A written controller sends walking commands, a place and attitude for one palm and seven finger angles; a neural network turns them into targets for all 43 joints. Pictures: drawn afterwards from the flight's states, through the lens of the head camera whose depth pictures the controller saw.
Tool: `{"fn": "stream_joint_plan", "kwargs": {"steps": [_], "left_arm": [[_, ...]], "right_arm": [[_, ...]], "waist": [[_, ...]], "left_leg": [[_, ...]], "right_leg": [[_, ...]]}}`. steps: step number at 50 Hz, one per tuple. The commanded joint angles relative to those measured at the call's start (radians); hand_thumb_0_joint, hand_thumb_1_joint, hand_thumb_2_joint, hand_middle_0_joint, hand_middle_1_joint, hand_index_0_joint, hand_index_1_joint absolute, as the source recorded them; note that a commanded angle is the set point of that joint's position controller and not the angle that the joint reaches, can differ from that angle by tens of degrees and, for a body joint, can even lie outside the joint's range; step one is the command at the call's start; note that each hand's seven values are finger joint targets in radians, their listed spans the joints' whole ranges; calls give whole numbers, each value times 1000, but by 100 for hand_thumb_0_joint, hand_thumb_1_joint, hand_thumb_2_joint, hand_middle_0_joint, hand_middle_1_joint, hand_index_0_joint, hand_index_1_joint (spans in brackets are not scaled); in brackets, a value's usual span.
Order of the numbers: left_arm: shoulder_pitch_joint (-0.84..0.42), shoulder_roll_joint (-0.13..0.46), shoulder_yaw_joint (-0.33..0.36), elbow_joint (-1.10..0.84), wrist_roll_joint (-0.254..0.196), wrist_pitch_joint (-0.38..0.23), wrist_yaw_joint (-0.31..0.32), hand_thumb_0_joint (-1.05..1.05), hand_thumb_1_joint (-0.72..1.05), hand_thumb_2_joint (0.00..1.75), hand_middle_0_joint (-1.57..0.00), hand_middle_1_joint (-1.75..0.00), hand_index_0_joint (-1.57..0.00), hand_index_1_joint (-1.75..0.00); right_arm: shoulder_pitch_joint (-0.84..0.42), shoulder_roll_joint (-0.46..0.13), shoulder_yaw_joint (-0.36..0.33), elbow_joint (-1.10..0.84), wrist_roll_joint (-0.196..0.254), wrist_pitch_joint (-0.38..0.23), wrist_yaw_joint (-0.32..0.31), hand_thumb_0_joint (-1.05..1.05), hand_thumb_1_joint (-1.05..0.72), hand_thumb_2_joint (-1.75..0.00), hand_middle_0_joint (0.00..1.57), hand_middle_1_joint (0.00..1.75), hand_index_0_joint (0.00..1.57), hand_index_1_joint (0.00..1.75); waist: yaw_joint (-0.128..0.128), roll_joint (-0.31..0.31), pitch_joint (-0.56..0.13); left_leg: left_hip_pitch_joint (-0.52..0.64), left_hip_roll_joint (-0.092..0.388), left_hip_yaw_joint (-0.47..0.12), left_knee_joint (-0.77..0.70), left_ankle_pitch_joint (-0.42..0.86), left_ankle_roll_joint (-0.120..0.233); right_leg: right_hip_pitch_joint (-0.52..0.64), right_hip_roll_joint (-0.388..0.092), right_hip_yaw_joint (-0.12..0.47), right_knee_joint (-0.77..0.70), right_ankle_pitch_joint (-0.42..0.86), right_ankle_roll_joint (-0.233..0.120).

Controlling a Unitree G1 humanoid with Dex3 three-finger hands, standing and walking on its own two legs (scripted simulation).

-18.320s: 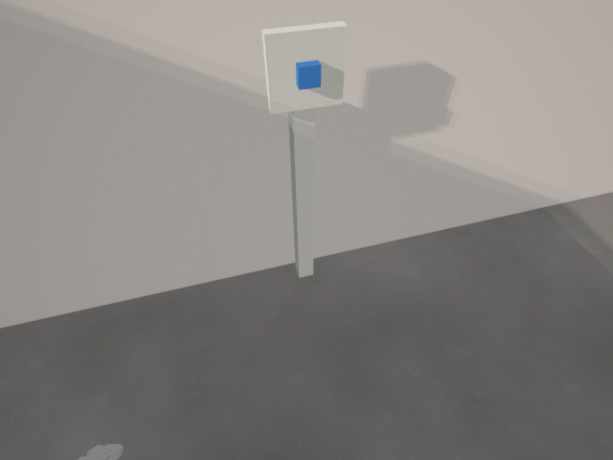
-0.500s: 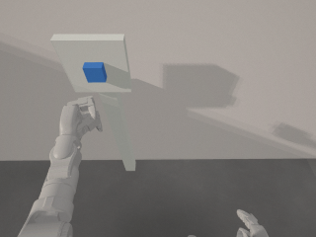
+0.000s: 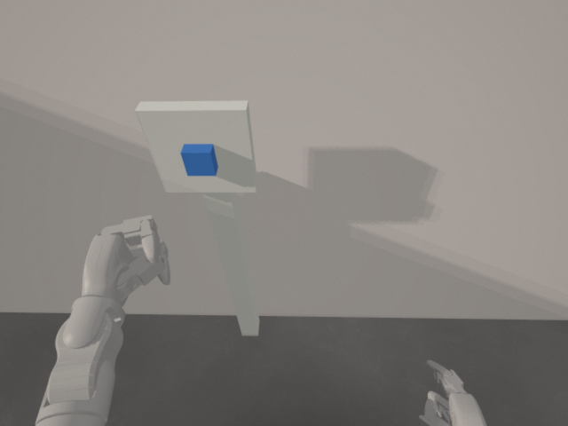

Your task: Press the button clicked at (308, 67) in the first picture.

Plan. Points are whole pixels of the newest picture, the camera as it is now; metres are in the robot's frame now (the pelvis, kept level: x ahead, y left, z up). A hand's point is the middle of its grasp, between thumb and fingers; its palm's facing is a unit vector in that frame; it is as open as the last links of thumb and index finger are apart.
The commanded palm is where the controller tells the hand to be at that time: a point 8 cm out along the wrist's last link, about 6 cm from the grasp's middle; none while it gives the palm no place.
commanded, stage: draw the hand back to the body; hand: left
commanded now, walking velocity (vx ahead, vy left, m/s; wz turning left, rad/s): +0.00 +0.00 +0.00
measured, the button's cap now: (200, 159) +0.53 +0.19 +0.10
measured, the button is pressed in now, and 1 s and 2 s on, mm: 0 0 0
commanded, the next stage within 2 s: step back with the hand held close in 0.98 s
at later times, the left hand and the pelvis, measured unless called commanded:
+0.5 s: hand (90, 294) +0.22 +0.23 +0.15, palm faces +0.34 -0.88 -0.33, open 3.1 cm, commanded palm +0.17 +0.27 +0.17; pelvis +0.01 +0.01 +0.02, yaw +0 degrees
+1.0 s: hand (49, 319) +0.18 +0.25 +0.17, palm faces +0.42 -0.82 -0.38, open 3.1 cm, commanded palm +0.13 +0.28 +0.19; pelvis +0.01 +0.00 +0.02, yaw +0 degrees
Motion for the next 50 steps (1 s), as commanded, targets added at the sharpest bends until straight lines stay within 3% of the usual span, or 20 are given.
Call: {"fn": "stream_joint_plan", "kwargs": {"steps": [1,3,4,6,8,9,12,14,18,20,22,26,30,35,37,40,50], "left_arm": [[-177,248,24,-436,103,-41,93,0,90,90,-130,-150,-130,-150],[-37,169,-7,-407,134,-17,178,0,90,90,-130,-150,-130,-150],[-14,178,-5,-421,143,-11,197,0,90,90,-130,-150,-130,-150],[0,186,7,-466,163,-6,226,0,90,90,-130,-150,-130,-150],[4,190,13,-496,178,-5,247,0,90,90,-130,-150,-130,-150],[13,196,13,-510,179,-3,252,0,90,90,-130,-150,-130,-150],[32,194,17,-573,193,-6,269,0,90,90,-130,-150,-130,-150],[85,200,26,-581,195,-3,273,0,90,90,-130,-150,-130,-150],[182,200,52,-660,201,-6,281,0,90,90,-130,-150,-130,-150],[250,195,60,-667,198,-1,278,0,90,90,-130,-150,-130,-150],[294,214,91,-713,200,-5,281,0,90,90,-130,-150,-130,-150],[371,225,124,-752,197,-10,281,0,90,90,-130,-150,-130,-150],[437,237,156,-787,195,-17,284,0,90,90,-130,-150,-130,-150],[505,259,198,-863,196,-33,292,0,90,90,-130,-150,-130,-150],[498,226,171,-826,199,-31,292,0,90,90,-130,-150,-130,-150],[459,226,161,-815,202,-29,295,0,90,90,-130,-150,-130,-150],[463,247,185,-846,203,-33,301,0,90,90,-130,-150,-130,-150]], "right_arm": [[-125,-106,-48,-148,-15,-78,-20,0,-90,-90,20,30,20,30],[-129,-95,-40,-136,-25,-69,-25,0,-90,-90,20,30,20,30],[-133,-100,-41,-128,-26,-61,-24,0,-90,-90,20,30,20,30],[-138,-92,-35,-125,-33,-46,-24,0,-90,-90,20,30,20,30],[-147,-85,-32,-125,-38,-37,-25,0,-90,-90,20,30,20,30],[-157,-90,-32,-121,-41,-34,-26,0,-90,-90,20,30,20,30],[-164,-83,-32,-130,-46,-31,-26,0,-90,-90,20,30,20,30],[-170,-87,-33,-125,-52,-31,-24,0,-90,-90,20,30,20,30],[-170,-82,-38,-132,-57,-30,-15,0,-90,-90,20,30,20,30],[-173,-80,-39,-132,-59,-29,-10,0,-90,-90,20,30,20,30],[-168,-82,-44,-136,-59,-30,-6,0,-90,-90,20,30,20,30],[-168,-78,-49,-140,-59,-34,-4,0,-90,-90,20,30,20,30],[-166,-74,-51,-142,-57,-45,-7,0,-90,-90,20,30,20,30],[-160,-72,-57,-143,-55,-70,-12,0,-90,-90,20,30,20,30],[-151,-72,-56,-129,-56,-74,-13,0,-90,-90,20,30,20,30],[-152,-78,-59,-128,-55,-76,-19,0,-90,-90,20,30,20,30],[-156,-68,-53,-128,-61,-90,-22,0,-90,-90,20,30,20,30]], "waist": [[19,-40,-136],[11,-65,-76],[12,-95,-67],[12,-8,-65],[10,10,-50],[11,-16,-36],[15,12,-58],[22,-20,-43],[31,21,-65],[35,0,-27],[40,4,-47],[44,-18,-10],[49,-2,12],[56,18,-5],[46,-9,34],[40,-20,62],[55,31,21]], "left_leg": [[54,-7,-44,-172,213,17],[79,-1,-44,-204,226,19],[90,2,-42,-214,238,21],[129,0,-37,-239,257,15],[150,-2,-39,-263,248,10],[157,-1,-40,-268,244,14],[195,-1,-46,-289,270,9],[195,-2,-50,-292,288,11],[213,-3,-51,-289,363,3],[199,2,-52,-288,374,2],[200,4,-58,-284,399,-3],[180,7,-57,-281,370,-2],[168,8,-54,-277,342,-2],[176,11,-58,-265,348,-4],[166,9,-55,-265,327,-1],[164,10,-56,-272,268,5],[171,4,-61,-271,287,-2]], "right_leg": [[196,-7,57,-156,177,-11],[215,-6,46,-186,180,-9],[231,-1,47,-205,183,-8],[258,-2,50,-218,199,-11],[270,1,43,-238,180,-12],[273,4,47,-256,172,-11],[304,7,40,-258,185,-12],[316,11,40,-269,198,-12],[351,10,38,-255,262,-13],[344,11,37,-258,269,-11],[357,12,35,-249,280,-12],[337,13,34,-250,258,-9],[324,14,38,-255,236,-9],[320,15,42,-248,238,-9],[294,14,39,-258,220,-8],[268,13,42,-274,157,-6],[309,13,48,-265,182,-12]]}}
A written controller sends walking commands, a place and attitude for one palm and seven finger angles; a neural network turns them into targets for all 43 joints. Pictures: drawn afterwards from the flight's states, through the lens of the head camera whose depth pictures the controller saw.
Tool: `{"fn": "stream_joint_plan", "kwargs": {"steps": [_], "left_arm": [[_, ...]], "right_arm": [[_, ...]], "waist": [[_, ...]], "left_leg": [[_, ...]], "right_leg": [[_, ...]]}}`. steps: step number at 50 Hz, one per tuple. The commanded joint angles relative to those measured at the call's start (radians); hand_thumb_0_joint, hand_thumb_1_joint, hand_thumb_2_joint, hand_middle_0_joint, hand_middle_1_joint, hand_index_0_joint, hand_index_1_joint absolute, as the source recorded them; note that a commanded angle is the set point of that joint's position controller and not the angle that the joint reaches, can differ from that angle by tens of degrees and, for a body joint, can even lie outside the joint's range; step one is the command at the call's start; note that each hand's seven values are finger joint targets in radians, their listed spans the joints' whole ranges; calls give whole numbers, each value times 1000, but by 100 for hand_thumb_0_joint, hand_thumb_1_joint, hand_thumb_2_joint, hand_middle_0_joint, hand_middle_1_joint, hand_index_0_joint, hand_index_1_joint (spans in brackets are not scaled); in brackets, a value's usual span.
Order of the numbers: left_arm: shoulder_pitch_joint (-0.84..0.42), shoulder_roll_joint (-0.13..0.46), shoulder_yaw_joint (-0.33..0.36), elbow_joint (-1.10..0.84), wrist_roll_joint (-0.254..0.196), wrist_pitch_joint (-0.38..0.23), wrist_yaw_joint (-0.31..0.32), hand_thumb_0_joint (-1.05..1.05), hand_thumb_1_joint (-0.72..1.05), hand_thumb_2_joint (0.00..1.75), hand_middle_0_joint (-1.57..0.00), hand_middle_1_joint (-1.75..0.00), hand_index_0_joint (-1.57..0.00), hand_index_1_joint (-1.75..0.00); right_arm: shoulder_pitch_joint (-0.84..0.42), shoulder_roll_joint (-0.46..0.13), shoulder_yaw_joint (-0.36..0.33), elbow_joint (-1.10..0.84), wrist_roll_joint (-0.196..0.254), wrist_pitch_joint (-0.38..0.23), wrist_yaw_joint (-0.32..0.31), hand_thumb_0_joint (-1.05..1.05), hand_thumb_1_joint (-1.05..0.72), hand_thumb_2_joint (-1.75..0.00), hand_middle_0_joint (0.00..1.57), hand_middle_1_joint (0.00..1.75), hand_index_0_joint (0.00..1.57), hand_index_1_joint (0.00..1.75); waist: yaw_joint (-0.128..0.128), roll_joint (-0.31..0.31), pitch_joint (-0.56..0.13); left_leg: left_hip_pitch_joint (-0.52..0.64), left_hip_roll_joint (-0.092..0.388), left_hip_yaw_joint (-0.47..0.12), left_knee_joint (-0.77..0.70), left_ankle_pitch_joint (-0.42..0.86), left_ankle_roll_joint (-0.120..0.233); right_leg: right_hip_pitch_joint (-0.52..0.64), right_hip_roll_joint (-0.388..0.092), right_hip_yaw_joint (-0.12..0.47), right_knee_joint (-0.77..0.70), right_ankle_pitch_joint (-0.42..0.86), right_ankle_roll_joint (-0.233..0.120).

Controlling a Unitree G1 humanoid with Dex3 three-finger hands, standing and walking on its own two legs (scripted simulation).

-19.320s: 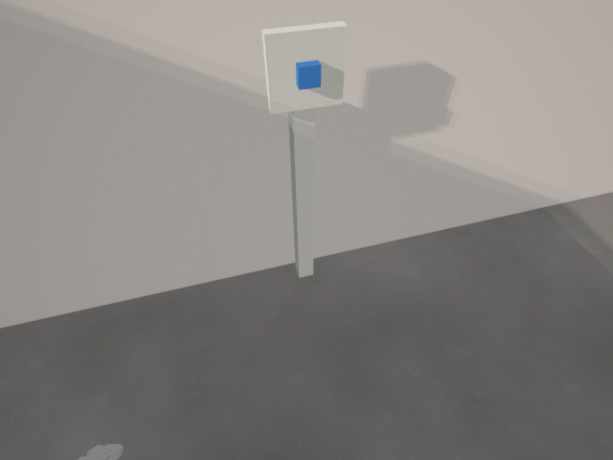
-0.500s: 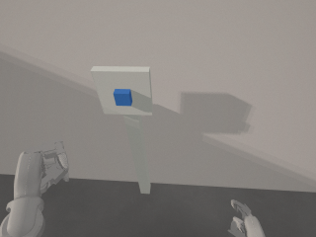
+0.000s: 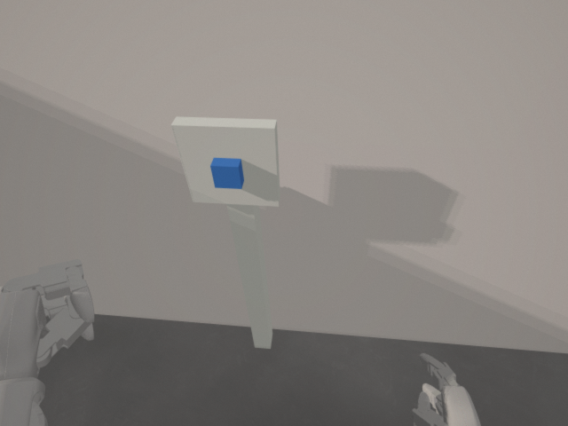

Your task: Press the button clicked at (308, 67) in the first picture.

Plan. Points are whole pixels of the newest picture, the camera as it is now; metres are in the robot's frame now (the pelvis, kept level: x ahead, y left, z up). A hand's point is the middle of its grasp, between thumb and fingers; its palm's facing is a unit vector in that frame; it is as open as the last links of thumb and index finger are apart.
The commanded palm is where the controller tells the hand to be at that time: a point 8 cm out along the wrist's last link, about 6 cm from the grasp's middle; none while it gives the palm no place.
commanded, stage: step back with the hand held close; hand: left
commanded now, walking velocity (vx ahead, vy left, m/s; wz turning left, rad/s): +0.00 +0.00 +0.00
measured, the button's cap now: (228, 172) +0.52 +0.19 +0.08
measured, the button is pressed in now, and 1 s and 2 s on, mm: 0 0 0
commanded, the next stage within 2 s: stop stepping back and stand still in 1.44 s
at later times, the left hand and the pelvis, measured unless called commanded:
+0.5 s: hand (75, 319) +0.17 +0.25 +0.15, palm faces +0.30 -0.81 -0.51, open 3.1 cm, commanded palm +0.11 +0.29 +0.17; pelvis -0.03 +0.02 +0.00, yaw -1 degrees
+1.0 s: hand out of the picture +0.10 +0.28 +0.16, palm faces +0.41 -0.78 -0.48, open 3.1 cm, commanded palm +0.03 +0.31 +0.17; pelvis -0.09 +0.03 -0.02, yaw +2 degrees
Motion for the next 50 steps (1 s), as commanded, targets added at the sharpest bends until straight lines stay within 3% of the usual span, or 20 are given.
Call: {"fn": "stream_joint_plan", "kwargs": {"steps": [1,4,5,6,7,8,11,15,20,25,29,31,35,39,41,44,46,48,49,50], "left_arm": [[-59,163,115,-230,-3,-68,16,0,90,90,-130,-150,-130,-150],[-48,171,125,-211,-6,-64,13,0,90,90,-130,-150,-130,-150],[-122,179,126,-197,-6,-62,16,0,90,90,-130,-150,-130,-150],[-203,275,247,-247,-15,-106,19,0,90,90,-130,-150,-130,-150],[-96,198,189,-164,-6,-109,11,0,90,90,-130,-150,-130,-150],[-50,170,162,-159,-1,-112,6,0,90,90,-130,-150,-130,-150],[12,171,157,-223,2,-132,7,0,90,90,-130,-150,-130,-150],[86,215,205,-272,0,-139,19,0,90,90,-130,-150,-130,-150],[131,233,234,-291,-6,-143,25,0,90,90,-130,-150,-130,-150],[130,224,228,-302,2,-145,28,0,90,90,-130,-150,-130,-150],[84,221,225,-334,16,-152,33,0,90,90,-130,-150,-130,-150],[85,217,230,-314,22,-160,40,0,90,90,-130,-150,-130,-150],[40,220,220,-337,24,-176,47,0,90,90,-130,-150,-130,-150],[25,223,209,-337,25,-195,62,0,90,90,-130,-150,-130,-150],[41,223,219,-337,28,-205,70,0,90,90,-130,-150,-130,-150],[48,225,245,-352,45,-218,70,0,90,90,-130,-150,-130,-150],[68,236,256,-362,48,-222,63,0,90,90,-130,-150,-130,-150],[70,227,259,-337,54,-237,52,0,90,90,-130,-150,-130,-150],[82,221,248,-343,40,-241,47,0,90,90,-130,-150,-130,-150],[76,224,241,-346,31,-247,39,0,90,90,-130,-150,-130,-150]], "right_arm": [[-120,-96,-40,-159,3,-66,-9,0,-90,-90,20,30,20,30],[-122,-98,-43,-158,2,-62,-8,0,-90,-90,20,30,20,30],[-121,-101,-41,-149,5,-58,-10,0,-90,-90,20,30,20,30],[-100,-119,-42,-189,10,-29,-7,0,-90,-90,20,30,20,30],[-97,-101,-45,-170,7,-9,-7,0,-90,-90,20,30,20,30],[-97,-109,-48,-177,2,3,-2,0,-90,-90,20,30,20,30],[-109,-119,-56,-191,-2,26,1,0,-90,-90,20,30,20,30],[-115,-119,-70,-220,4,49,-1,0,-90,-90,20,30,20,30],[-120,-113,-84,-242,13,73,-5,0,-90,-90,20,30,20,30],[-115,-121,-88,-248,14,71,-8,0,-90,-90,20,30,20,30],[-110,-134,-86,-257,12,53,-9,0,-90,-90,20,30,20,30],[-97,-126,-85,-256,16,43,-11,0,-90,-90,20,30,20,30],[-75,-127,-83,-250,13,32,-10,0,-90,-90,20,30,20,30],[-64,-129,-77,-231,6,26,-14,0,-90,-90,20,30,20,30],[-67,-131,-73,-231,4,19,-19,0,-90,-90,20,30,20,30],[-94,-136,-78,-246,8,-1,-24,0,-90,-90,20,30,20,30],[-97,-124,-82,-246,5,-12,-19,0,-90,-90,20,30,20,30],[-96,-132,-86,-235,-1,-23,-12,0,-90,-90,20,30,20,30],[-79,-129,-86,-230,0,-24,-11,0,-90,-90,20,30,20,30],[-84,-128,-83,-215,-2,-28,-6,0,-90,-90,20,30,20,30]], "waist": [[-8,9,-46],[-5,-35,-45],[-20,-44,-26],[-64,-73,72],[-68,-99,41],[-70,-99,12],[-69,-27,-104],[-63,-26,-207],[-66,-37,-222],[-68,-19,-186],[-68,20,-129],[-74,-28,-109],[-89,-111,-81],[-96,-104,-76],[-94,-44,-83],[-78,117,-109],[-73,84,-122],[-74,80,-62],[-81,49,-60],[-84,-7,-86]], "left_leg": [[-75,6,-54,-85,233,-5],[-78,6,-52,-82,241,-3],[-78,7,-47,-85,215,-2],[-169,24,-58,-65,119,16],[-146,20,-65,-46,106,19],[-134,20,-59,-41,121,19],[-134,28,-59,-45,206,19],[-152,47,-75,-32,363,13],[-192,61,-83,-12,435,7],[-297,88,-103,-44,315,25],[-493,111,-136,-100,34,57],[-546,105,-132,-93,-105,65],[-482,45,-113,17,-230,51],[-361,37,-129,81,-222,36],[-422,78,-174,-13,-259,52],[-696,218,-319,-247,-401,108],[-664,216,-283,-177,-231,108],[-748,206,-269,-166,-276,115],[-666,172,-248,-103,-126,96],[-576,145,-228,-58,-17,78]], "right_leg": [[48,2,51,-53,120,-20],[53,5,57,-64,130,-19],[34,2,59,-71,108,-16],[-92,-48,170,-135,104,-14],[-110,-70,171,-148,76,-18],[-111,-74,166,-146,79,-18],[-46,-75,136,-77,192,-13],[19,-62,101,17,343,-4],[8,-62,99,85,433,1],[5,-45,100,137,332,9],[54,-30,116,197,203,13],[47,-42,140,192,168,9],[-124,-101,238,31,-62,-21],[-297,-123,234,-43,-249,-38],[-236,-78,184,33,-222,-15],[65,37,93,349,-19,27],[61,41,107,376,55,25],[86,48,135,355,4,20],[33,33,158,282,144,4],[-10,16,186,228,193,-2]]}}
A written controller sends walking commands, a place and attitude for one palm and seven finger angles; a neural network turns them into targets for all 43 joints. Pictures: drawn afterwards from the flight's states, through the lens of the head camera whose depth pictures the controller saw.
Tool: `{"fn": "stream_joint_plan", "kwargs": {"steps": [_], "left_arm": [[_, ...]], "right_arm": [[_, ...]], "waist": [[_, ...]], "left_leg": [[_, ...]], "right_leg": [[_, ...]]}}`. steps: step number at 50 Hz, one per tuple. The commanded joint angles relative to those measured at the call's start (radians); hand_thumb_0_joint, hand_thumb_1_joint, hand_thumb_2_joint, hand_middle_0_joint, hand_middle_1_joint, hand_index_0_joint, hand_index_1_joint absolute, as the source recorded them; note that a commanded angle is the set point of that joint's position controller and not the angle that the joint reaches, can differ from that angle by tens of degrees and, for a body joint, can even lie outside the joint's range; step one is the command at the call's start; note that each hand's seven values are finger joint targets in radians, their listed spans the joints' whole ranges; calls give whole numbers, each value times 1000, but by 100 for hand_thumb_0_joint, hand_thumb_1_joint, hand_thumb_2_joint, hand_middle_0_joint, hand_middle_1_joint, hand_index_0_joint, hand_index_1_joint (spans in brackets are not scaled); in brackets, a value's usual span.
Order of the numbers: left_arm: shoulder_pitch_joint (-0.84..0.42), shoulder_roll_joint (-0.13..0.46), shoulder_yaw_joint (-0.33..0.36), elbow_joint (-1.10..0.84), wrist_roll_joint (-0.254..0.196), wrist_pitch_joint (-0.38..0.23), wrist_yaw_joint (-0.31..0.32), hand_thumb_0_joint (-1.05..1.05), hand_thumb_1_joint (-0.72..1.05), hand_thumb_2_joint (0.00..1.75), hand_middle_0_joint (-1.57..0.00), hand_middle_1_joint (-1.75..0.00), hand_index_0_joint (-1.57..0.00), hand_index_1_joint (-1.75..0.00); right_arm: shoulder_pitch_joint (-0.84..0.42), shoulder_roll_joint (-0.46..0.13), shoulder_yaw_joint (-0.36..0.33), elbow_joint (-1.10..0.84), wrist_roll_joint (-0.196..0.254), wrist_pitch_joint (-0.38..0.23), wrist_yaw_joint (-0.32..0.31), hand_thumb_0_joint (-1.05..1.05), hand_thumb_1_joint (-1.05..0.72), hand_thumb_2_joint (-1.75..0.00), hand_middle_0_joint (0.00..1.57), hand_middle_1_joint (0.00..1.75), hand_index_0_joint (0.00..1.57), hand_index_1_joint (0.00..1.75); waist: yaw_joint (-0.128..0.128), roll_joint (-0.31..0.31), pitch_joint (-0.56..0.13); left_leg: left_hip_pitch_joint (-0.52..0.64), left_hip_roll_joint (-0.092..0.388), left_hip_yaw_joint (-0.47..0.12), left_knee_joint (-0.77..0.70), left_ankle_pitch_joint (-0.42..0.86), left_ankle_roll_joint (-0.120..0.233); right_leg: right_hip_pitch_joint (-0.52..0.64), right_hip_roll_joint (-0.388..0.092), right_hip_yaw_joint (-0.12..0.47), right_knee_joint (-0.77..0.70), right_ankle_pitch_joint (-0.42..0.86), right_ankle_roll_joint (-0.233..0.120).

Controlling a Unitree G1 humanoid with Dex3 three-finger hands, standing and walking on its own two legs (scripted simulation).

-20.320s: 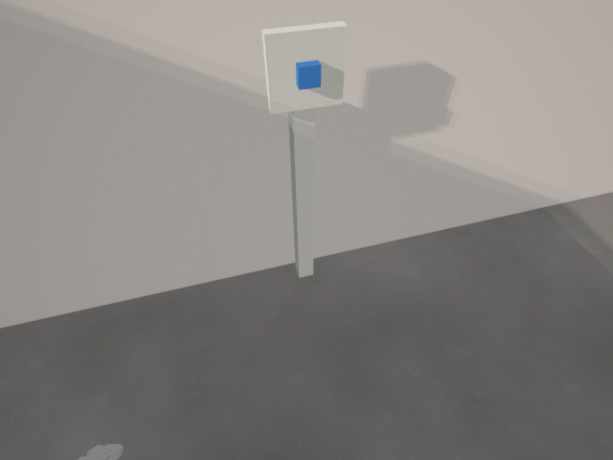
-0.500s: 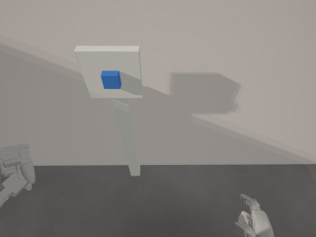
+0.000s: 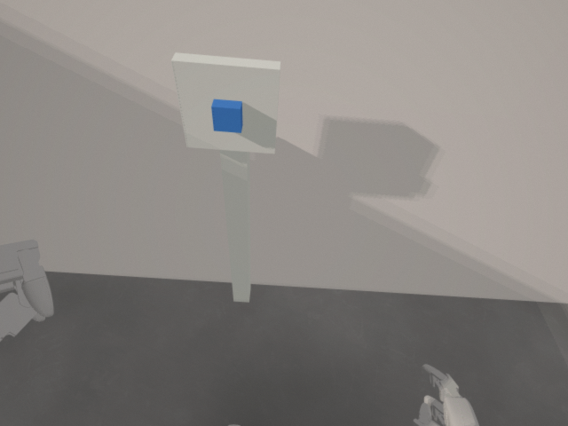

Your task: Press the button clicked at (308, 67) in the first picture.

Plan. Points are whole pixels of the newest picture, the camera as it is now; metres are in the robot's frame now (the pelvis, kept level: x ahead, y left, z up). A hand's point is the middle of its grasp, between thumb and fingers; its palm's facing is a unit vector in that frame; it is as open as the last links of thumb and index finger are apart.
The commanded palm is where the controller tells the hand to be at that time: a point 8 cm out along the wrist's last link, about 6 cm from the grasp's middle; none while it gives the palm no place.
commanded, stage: step back with the hand held close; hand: left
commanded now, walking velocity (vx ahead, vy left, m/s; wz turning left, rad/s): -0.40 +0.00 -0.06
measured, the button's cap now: (228, 115) +0.62 +0.14 +0.10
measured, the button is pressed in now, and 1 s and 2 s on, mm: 0 0 0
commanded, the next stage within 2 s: stop stepping back and stand still in 0.44 s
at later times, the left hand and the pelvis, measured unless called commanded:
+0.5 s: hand out of the picture +0.10 +0.25 +0.18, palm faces +0.40 -0.82 -0.42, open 3.1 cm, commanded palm +0.02 +0.29 +0.19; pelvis -0.10 +0.00 -0.01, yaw +1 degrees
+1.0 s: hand out of the picture +0.01 +0.23 +0.17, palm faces +0.34 -0.85 -0.41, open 3.1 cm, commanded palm -0.04 +0.27 +0.19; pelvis -0.19 +0.00 +0.01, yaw -4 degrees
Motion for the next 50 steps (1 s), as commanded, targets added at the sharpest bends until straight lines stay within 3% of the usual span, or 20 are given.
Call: {"fn": "stream_joint_plan", "kwargs": {"steps": [1,4,11,13,15,16,20,21,22,24,26,28,32,33,36,37,40,43,46,50], "left_arm": [[2,130,96,-213,-28,-84,-4,0,90,90,-130,-150,-130,-150],[-3,139,82,-244,-39,-82,-8,0,90,90,-130,-150,-130,-150],[22,156,151,-247,-31,-85,-11,0,90,90,-130,-150,-130,-150],[4,157,146,-234,-32,-86,-9,0,90,90,-130,-150,-130,-150],[-22,164,116,-202,-45,-78,7,0,90,90,-130,-150,-130,-150],[-33,146,92,-183,-46,-69,13,0,90,90,-130,-150,-130,-150],[-54,146,82,-177,-31,-57,17,0,90,90,-130,-150,-130,-150],[-55,140,72,-206,-34,-68,16,0,90,90,-130,-150,-130,-150],[-77,148,81,-267,-19,-91,16,0,90,90,-130,-150,-130,-150],[-22,184,131,-257,-27,-108,15,0,90,90,-130,-150,-130,-150],[0,154,119,-305,-46,-99,17,0,90,90,-130,-150,-130,-150],[58,114,74,-300,-53,-83,11,0,90,90,-130,-150,-130,-150],[56,128,63,-261,-53,-34,13,0,90,90,-130,-150,-130,-150],[42,146,73,-246,-47,-22,12,0,90,90,-130,-150,-130,-150],[-43,206,118,-195,-65,-2,22,0,90,90,-130,-150,-130,-150],[-37,166,94,-150,-61,9,24,0,90,90,-130,-150,-130,-150],[-24,125,58,-123,-55,15,26,0,90,90,-130,-150,-130,-150],[-14,117,39,-148,-45,-17,23,0,90,90,-130,-150,-130,-150],[-18,126,44,-162,-33,-19,17,0,90,90,-130,-150,-130,-150],[-35,128,28,-175,-21,-11,19,0,90,90,-130,-150,-130,-150]], "right_arm": [[-138,-154,-63,-136,-3,-76,0,0,-90,-90,20,30,20,30],[-144,-145,-68,-127,0,-70,4,0,-90,-90,20,30,20,30],[-165,-153,-77,-161,0,-57,-1,0,-90,-90,20,30,20,30],[-149,-146,-82,-161,0,-51,1,0,-90,-90,20,30,20,30],[-118,-118,-82,-117,2,-31,11,0,-90,-90,20,30,20,30],[-126,-109,-81,-108,2,-17,18,0,-90,-90,20,30,20,30],[-145,-106,-56,-105,-1,-3,-1,0,-90,-90,20,30,20,30],[-145,-129,-60,-103,1,-16,-8,0,-90,-90,20,30,20,30],[-155,-169,-71,-125,-2,-36,-11,0,-90,-90,20,30,20,30],[-129,-130,-89,-107,-10,-92,-3,0,-90,-90,20,30,20,30],[-108,-125,-91,-84,-19,-116,9,0,-90,-90,20,30,20,30],[-95,-121,-86,-62,-6,-128,26,0,-90,-90,20,30,20,30],[-122,-132,-59,-83,4,-121,25,0,-90,-90,20,30,20,30],[-134,-130,-56,-92,3,-108,18,0,-90,-90,20,30,20,30],[-145,-115,-46,-78,-1,-77,0,0,-90,-90,20,30,20,30],[-119,-111,-50,-63,8,-72,-6,0,-90,-90,20,30,20,30],[-143,-110,-37,-67,13,-72,-16,0,-90,-90,20,30,20,30],[-142,-144,-39,-81,13,-101,-23,0,-90,-90,20,30,20,30],[-153,-136,-31,-81,8,-97,-26,0,-90,-90,20,30,20,30],[-146,-139,-40,-88,4,-101,-17,0,-90,-90,20,30,20,30]], "waist": [[10,74,-96],[14,60,-242],[17,112,-108],[10,13,-70],[4,-197,-90],[5,-234,-112],[-11,-80,-44],[-12,59,-47],[-2,313,-77],[-10,329,-190],[2,173,-163],[17,177,-192],[10,216,-132],[7,154,-92],[9,-142,-82],[6,-182,-79],[-15,-116,-42],[3,98,-28],[-2,234,-7],[6,141,-2]], "left_leg": [[-123,153,-174,-235,-18,6],[85,139,-132,-183,183,-18],[-303,186,-186,-323,-451,32],[-211,101,-124,-144,-429,-11],[97,-3,-56,269,-207,-86],[126,-4,-63,411,-198,-84],[157,19,-45,-61,-133,-65],[108,73,-92,-269,-104,-38],[-71,264,-308,-374,-55,46],[-101,391,-384,-424,-56,117],[78,370,-334,-309,265,125],[218,313,-219,-266,410,80],[91,223,-159,-356,-187,0],[45,154,-97,-315,-270,-40],[136,22,-28,165,-122,-97],[112,27,-50,229,-111,-88],[177,56,-51,-22,-77,-58],[170,134,-163,-316,-43,-15],[25,216,-318,-522,-474,6],[-18,160,-194,-424,-373,-5]], "right_leg": [[214,-53,112,-55,292,-31],[165,-67,107,-61,357,-27],[270,-20,108,9,-31,-35],[74,-106,243,-177,-222,-85],[-270,-342,448,-429,-299,-190],[-275,-376,409,-443,-197,-206],[-170,-208,166,-256,98,-90],[-99,-137,130,-131,90,-51],[35,-21,48,96,41,2],[37,44,46,491,-221,8],[-130,14,72,471,-258,2],[-112,-3,1,304,-253,10],[165,1,-93,-165,-168,-7],[202,-24,-77,-296,-144,-27],[-105,-338,298,-508,-372,-186],[-102,-336,283,-483,-382,-188],[-77,-254,117,-371,-236,-119],[44,-96,23,-203,-72,-39],[102,-27,-62,-38,-167,-11],[209,-37,-68,-186,-137,-30]]}}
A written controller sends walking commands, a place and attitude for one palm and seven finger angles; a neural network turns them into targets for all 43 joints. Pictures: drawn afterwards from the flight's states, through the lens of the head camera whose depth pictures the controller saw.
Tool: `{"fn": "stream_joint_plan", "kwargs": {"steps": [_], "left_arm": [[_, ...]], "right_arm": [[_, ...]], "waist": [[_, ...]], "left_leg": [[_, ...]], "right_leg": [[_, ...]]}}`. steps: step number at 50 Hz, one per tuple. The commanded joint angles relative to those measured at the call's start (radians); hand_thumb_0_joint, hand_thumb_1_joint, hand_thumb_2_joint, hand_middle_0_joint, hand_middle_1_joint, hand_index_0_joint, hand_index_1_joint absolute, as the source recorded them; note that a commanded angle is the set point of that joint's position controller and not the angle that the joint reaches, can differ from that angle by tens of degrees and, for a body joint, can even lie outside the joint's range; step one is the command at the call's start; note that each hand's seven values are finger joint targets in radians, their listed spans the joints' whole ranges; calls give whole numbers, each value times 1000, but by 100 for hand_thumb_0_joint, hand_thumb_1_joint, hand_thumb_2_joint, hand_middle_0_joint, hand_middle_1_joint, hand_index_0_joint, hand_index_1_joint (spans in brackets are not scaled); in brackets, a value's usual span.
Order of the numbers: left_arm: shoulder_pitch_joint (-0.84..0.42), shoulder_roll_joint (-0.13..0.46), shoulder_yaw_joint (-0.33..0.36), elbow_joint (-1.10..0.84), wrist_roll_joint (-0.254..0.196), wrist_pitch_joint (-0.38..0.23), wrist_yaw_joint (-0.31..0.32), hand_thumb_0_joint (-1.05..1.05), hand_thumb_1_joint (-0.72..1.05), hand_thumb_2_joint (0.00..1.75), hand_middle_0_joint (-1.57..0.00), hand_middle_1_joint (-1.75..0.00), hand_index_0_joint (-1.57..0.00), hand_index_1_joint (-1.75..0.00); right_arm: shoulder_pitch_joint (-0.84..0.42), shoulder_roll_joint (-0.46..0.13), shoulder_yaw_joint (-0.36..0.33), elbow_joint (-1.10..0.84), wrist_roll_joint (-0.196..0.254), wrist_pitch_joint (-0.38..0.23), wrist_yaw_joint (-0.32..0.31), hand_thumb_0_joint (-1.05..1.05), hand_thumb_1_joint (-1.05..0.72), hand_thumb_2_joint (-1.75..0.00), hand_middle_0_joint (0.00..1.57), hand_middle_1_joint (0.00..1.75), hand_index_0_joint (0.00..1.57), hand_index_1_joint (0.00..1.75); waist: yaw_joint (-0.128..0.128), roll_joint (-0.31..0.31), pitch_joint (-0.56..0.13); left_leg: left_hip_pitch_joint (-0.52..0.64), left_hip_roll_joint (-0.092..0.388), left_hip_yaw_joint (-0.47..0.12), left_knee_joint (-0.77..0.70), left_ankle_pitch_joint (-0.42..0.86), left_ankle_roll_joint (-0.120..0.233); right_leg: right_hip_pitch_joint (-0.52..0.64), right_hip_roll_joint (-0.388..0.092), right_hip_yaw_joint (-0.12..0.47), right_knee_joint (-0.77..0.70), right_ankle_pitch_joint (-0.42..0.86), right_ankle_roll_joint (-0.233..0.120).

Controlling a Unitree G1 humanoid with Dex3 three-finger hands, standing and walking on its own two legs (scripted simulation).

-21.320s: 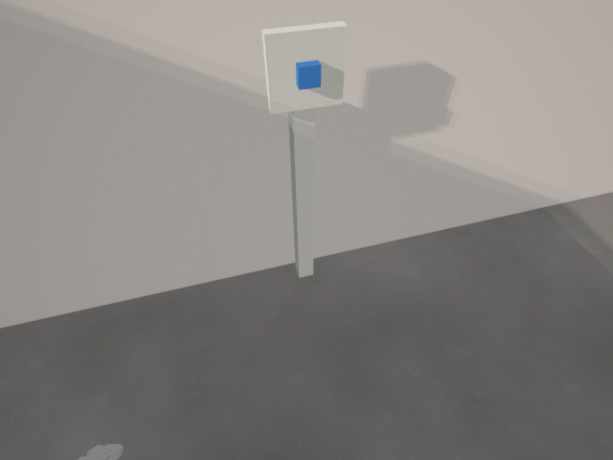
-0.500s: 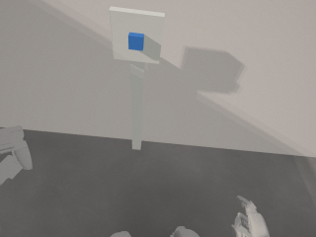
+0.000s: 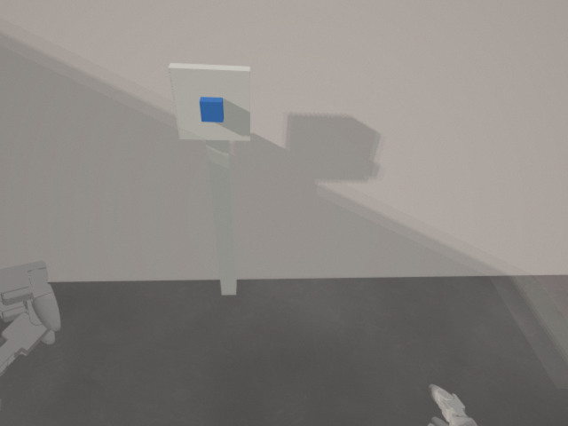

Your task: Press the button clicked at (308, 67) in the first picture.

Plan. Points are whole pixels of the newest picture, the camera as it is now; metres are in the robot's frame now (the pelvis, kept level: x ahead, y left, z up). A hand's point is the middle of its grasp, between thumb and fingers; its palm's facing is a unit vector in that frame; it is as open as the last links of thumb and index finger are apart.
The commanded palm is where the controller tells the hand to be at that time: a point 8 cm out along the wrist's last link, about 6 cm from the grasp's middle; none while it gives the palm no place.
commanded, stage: stop stepping back and stand still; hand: left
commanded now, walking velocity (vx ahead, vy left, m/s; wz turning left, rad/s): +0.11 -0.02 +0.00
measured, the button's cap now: (212, 109) +0.79 +0.20 +0.09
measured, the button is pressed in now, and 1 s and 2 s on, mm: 0 0 0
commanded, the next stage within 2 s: let the arm hang, fingers relaxed in 0.24 s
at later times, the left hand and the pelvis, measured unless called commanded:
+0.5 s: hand (115, 415) +0.17 +0.24 -0.06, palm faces +0.16 -0.92 -0.35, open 3.0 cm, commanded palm none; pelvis -0.01 +0.00 -0.01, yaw +3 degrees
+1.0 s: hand out of the picture -0.09 +0.20 -0.17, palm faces +0.07 -0.97 -0.24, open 6.3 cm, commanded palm none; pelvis -0.02 +0.00 +0.00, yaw +2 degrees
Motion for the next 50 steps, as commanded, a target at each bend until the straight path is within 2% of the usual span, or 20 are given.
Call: {"fn": "stream_joint_plan", "kwargs": {"steps": [1,2,4,5,7,9,11,13,16,17,18,19,21,22,23,27,30,32,36,50], "left_arm": [[-47,153,85,-244,4,-69,13,0,90,90,-130,-150,-130,-150],[-39,161,93,-235,1,-68,12,0,90,90,-130,-150,-130,-150],[-29,177,112,-230,-10,-64,16,0,90,90,-130,-150,-130,-150],[-72,172,109,-238,-11,-66,19,0,90,90,-130,-150,-130,-150],[-99,149,92,-200,-11,-67,18,0,90,90,-130,-150,-130,-150],[-108,134,73,-200,-8,-68,17,0,90,90,-130,-150,-130,-150],[-102,133,74,-237,-7,-86,18,0,90,90,-130,-150,-130,-150],[-88,143,89,-231,-1,-90,13,0,90,90,-130,-150,-130,-150],[-105,140,88,-233,10,-87,10,0,90,90,-130,-150,-130,-150],[-180,-31,-244,604,81,118,-135,0,90,90,-130,-150,-130,-150],[-135,-57,-244,652,54,189,-153,0,90,90,-126,-146,-126,-146],[-161,-91,-269,677,56,197,-154,0,90,90,-123,-142,-123,-142],[-239,-54,-269,773,54,197,-154,0,90,90,-115,-134,-115,-134],[-270,-40,-268,836,52,199,-153,0,90,90,-112,-130,-112,-130],[-296,-27,-272,900,50,202,-151,0,90,90,-108,-126,-108,-126],[-352,-30,-301,1157,36,212,-143,0,90,90,-93,-110,-93,-110],[-320,-35,-313,1325,30,205,-143,0,90,90,-82,-98,-82,-98],[-296,-51,-308,1391,27,201,-141,0,90,90,-75,-90,-75,-90],[-290,-55,-322,1494,24,195,-144,0,90,90,-60,-74,-60,-74],[-242,-71,-330,1640,25,198,-131,0,90,90,-20,-30,-20,-30]], "right_arm": [[-157,-126,-45,-170,-4,-63,1,0,-90,-90,20,30,20,30],[-155,-123,-51,-171,-4,-58,4,0,-90,-90,20,30,20,30],[-144,-125,-61,-159,0,-46,6,0,-90,-90,20,30,20,30],[-133,-117,-57,-145,0,-42,10,0,-90,-90,20,30,20,30],[-123,-107,-46,-135,-1,-42,11,0,-90,-90,20,30,20,30],[-143,-108,-42,-140,0,-46,-1,0,-90,-90,20,30,20,30],[-155,-134,-44,-158,0,-60,-6,0,-90,-90,20,30,20,30],[-153,-119,-34,-152,7,-67,-1,0,-90,-90,20,30,20,30],[-157,-111,-27,-156,4,-76,2,0,-90,-90,20,30,20,30],[-161,-277,-105,99,-8,-65,96,0,-90,-90,20,30,20,30],[-100,-171,-90,83,12,-1,95,0,-90,-90,20,30,20,30],[-52,-128,-77,80,3,20,90,0,-90,-90,20,30,20,30],[-17,-110,-59,82,-3,65,91,0,-90,-90,20,30,20,30],[-24,-115,-57,89,-9,82,92,0,-90,-90,20,30,20,30],[-36,-120,-58,101,-16,96,93,0,-90,-90,20,30,20,30],[-80,-118,-36,173,-22,116,92,0,-90,-90,20,30,20,30],[-69,-112,-29,235,-14,121,84,0,-90,-90,20,30,20,30],[-41,-88,-32,270,-17,125,79,0,-90,-90,20,30,20,30],[23,-83,-36,334,-8,128,73,0,-90,-90,20,30,20,30],[107,-56,-42,445,-7,141,69,0,-90,-90,20,30,20,30]], "waist": [[21,153,60],[24,80,39],[31,-118,49],[24,-132,56],[8,-76,58],[3,-1,72],[20,209,74],[21,244,48],[30,149,89],[8,97,127],[26,43,22],[20,-81,-31],[9,-252,-32],[9,-271,0],[11,-245,33],[36,135,116],[47,138,96],[47,243,61],[36,103,57],[29,39,180]], "left_leg": [[-150,112,-145,-202,-363,32],[-130,64,-90,-92,-326,18],[-129,0,-20,286,-192,-8],[-157,10,-23,386,-167,-10],[-65,56,-47,275,-195,4],[72,49,-15,23,-139,15],[55,146,-183,-146,-193,60],[-56,201,-272,-248,-363,71],[-111,195,-229,-231,-256,70],[-152,122,-164,7,90,46],[-72,96,-74,53,138,9],[-21,81,-65,113,184,-3],[-22,42,-55,152,50,-3],[-29,25,-53,152,20,-3],[-16,23,-52,137,21,-2],[-60,96,-151,-68,91,24],[-60,94,-146,-119,-37,18],[-33,89,-136,-136,-90,17],[20,94,-127,-140,-86,17],[17,85,-112,-163,-156,20]], "right_leg": [[94,-21,21,-146,-45,-29],[52,-64,107,-206,-151,-54],[-80,-263,393,-379,-337,-165],[-76,-306,414,-380,-267,-193],[-153,-281,283,-316,-217,-160],[-197,-189,162,-225,-190,-97],[-152,-58,88,-57,-51,-31],[-53,-9,14,40,-15,7],[20,-16,10,-12,78,14],[-69,-83,23,47,296,3],[-39,-106,73,-8,336,-5],[-28,-124,87,-22,429,-26],[-18,-171,109,-84,378,-60],[-30,-181,114,-111,338,-74],[-53,-182,117,-125,308,-79],[-14,-79,67,-93,132,-31],[50,-77,78,-152,92,-39],[70,-81,73,-169,88,-48],[58,-90,70,-213,86,-52],[-49,-93,71,-247,-62,-55]]}}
